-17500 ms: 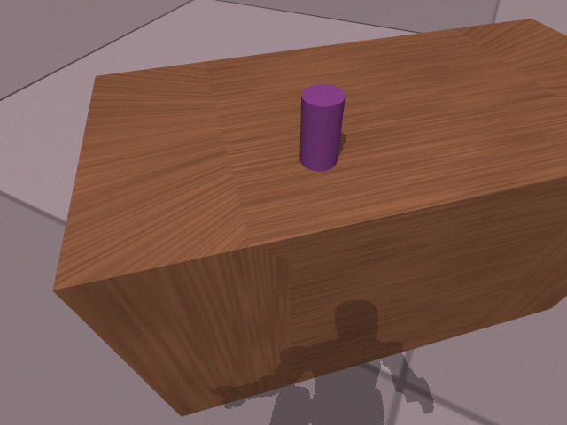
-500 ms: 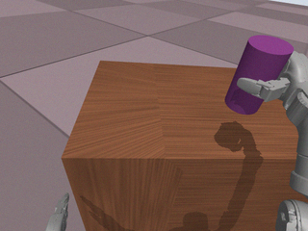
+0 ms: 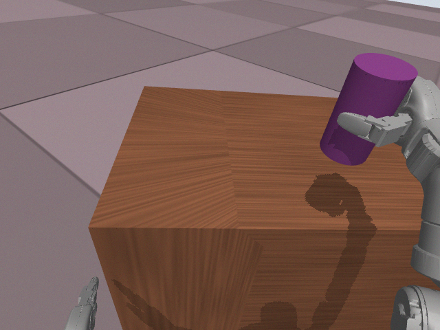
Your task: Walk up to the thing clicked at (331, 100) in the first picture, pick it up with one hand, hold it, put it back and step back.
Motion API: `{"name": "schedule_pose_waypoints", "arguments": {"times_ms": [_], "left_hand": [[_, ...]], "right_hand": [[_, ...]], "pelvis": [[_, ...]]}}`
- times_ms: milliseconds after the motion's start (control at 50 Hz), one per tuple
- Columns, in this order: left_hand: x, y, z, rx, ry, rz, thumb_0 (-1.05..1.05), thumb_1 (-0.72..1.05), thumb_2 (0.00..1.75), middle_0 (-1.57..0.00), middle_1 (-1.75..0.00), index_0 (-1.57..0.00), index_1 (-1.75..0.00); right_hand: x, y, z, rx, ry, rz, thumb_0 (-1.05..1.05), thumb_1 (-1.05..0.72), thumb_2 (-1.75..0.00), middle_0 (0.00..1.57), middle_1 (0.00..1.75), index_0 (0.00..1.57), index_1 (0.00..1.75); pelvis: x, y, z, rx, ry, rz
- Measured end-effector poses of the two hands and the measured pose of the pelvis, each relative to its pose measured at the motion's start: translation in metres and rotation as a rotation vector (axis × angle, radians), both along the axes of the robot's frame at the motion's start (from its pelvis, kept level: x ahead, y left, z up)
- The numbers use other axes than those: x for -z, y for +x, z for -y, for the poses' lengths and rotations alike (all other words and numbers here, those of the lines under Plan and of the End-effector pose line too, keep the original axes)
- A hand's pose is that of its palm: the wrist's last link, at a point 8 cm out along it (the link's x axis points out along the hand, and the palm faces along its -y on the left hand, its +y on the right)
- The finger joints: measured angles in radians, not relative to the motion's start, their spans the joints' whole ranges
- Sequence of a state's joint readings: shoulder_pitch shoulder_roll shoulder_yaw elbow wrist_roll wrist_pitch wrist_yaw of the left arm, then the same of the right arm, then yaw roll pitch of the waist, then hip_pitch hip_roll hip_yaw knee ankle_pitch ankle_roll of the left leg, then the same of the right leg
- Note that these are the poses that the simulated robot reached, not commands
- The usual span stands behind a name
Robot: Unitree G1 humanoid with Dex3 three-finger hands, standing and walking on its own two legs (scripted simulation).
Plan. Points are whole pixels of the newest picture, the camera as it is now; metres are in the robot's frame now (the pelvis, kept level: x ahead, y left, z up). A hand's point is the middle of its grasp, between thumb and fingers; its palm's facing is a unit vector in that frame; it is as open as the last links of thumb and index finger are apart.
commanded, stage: hold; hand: right
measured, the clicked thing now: (361, 112) +0.34 -0.16 +0.31
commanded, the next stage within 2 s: crouch in 0.50 s
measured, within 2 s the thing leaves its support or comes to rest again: neither
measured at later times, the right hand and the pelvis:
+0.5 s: hand (369, 102) +0.34 -0.16 +0.32, palm faces +0.08 +1.00 -0.04, open 10.5 cm; pelvis +0.00 +0.00 +0.00, yaw +0 degrees
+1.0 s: hand (344, 127) +0.39 -0.18 +0.25, palm faces +0.15 +0.99 -0.01, open 10.5 cm; pelvis -0.01 +0.00 +0.00, yaw +1 degrees
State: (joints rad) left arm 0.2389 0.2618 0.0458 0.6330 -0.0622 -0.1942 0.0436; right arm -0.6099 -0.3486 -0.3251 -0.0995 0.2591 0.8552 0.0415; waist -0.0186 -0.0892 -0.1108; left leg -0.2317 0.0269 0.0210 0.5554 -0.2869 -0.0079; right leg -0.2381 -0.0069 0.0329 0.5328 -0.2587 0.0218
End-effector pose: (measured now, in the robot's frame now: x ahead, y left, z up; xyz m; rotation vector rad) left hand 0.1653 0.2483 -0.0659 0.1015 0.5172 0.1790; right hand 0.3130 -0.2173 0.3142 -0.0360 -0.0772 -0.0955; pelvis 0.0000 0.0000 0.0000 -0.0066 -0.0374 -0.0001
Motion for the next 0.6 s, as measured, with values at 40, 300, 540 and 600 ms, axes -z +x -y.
{"name": "schedule_pose_waypoints", "arguments": {"times_ms": [40,300,540,600], "left_hand": [[0.001,-0.001,0.000,0.001,-0.001,-0.006,-0.02,-0.54,0.06,-0.05,-0.05,-0.05,-0.05],[0.002,-0.002,-0.004,-0.008,0.020,-0.022,-0.02,-0.54,0.06,-0.05,-0.05,-0.05,-0.05],[0.002,-0.003,-0.003,-0.016,0.010,-0.005,-0.02,-0.54,0.05,-0.05,-0.05,-0.05,-0.05],[0.004,-0.006,-0.003,-0.017,0.010,-0.020,-0.02,-0.54,0.05,-0.05,-0.05,-0.05,-0.05]], "right_hand": [[0.002,-0.001,0.001,0.004,-0.005,-0.001,0.00,0.51,-1.11,0.69,1.07,0.72,1.08],[0.004,-0.002,0.002,0.002,-0.010,0.006,0.00,0.51,-1.11,0.69,1.07,0.72,1.08],[-0.010,-0.001,0.001,-0.012,-0.007,0.018,0.00,0.51,-1.11,0.69,1.07,0.72,1.08],[-0.011,-0.001,0.002,-0.005,-0.005,0.014,0.00,0.51,-1.11,0.69,1.07,0.72,1.08]], "pelvis": [[0.000,0.000,0.000,0.001,0.000,0.000],[0.000,-0.001,0.000,0.003,0.001,0.002],[0.000,-0.002,0.002,0.001,0.002,0.003],[0.000,-0.003,0.003,0.001,0.002,0.003]]}}
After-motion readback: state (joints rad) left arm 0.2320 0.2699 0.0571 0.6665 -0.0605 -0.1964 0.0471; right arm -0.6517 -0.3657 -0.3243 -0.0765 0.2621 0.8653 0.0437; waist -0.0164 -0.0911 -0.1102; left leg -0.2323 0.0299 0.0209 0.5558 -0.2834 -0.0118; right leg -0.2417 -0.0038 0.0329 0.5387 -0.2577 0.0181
